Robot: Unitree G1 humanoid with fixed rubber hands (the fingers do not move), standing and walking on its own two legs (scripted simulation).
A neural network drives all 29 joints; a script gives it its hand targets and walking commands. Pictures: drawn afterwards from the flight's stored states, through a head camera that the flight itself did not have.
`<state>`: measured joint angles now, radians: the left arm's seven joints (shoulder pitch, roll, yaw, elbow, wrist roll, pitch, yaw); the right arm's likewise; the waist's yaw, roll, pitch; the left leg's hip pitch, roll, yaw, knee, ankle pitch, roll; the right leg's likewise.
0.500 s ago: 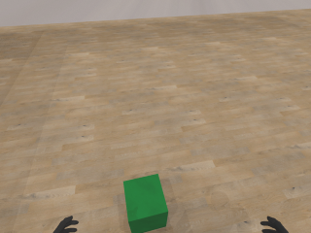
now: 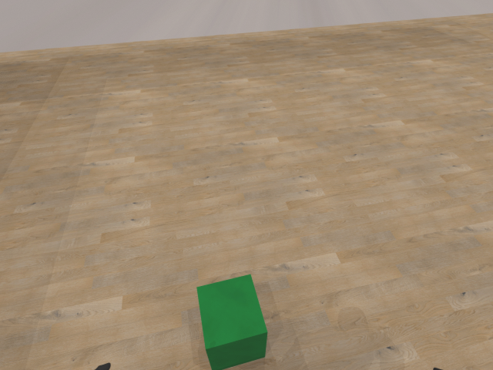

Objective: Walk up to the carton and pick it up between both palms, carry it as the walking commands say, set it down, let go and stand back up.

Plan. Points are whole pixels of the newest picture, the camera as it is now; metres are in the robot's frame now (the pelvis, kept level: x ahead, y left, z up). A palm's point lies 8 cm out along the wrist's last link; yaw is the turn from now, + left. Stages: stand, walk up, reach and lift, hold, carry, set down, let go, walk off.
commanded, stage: stand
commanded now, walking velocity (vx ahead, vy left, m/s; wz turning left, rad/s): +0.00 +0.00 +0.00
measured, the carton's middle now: (231, 323) +0.46 +0.09 -0.65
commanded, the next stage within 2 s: none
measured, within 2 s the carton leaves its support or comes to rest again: neither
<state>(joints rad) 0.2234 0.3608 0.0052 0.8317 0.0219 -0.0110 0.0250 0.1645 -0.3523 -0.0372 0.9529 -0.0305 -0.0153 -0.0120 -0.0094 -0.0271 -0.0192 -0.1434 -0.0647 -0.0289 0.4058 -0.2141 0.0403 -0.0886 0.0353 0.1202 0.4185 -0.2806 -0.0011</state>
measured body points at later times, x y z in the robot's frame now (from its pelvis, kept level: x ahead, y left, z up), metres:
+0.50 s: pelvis -0.02 -0.01 +0.00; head -0.04 +0.00 +0.45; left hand +0.08 +0.30 -0.11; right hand +0.06 -0.32 -0.11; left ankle +0.00 +0.09 -0.74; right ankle -0.03 -0.12 -0.74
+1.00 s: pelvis -0.02 -0.01 +0.00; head -0.03 -0.01 +0.45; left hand +0.08 +0.30 -0.11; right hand +0.07 -0.33 -0.11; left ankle +0.00 +0.09 -0.74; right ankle -0.03 -0.12 -0.74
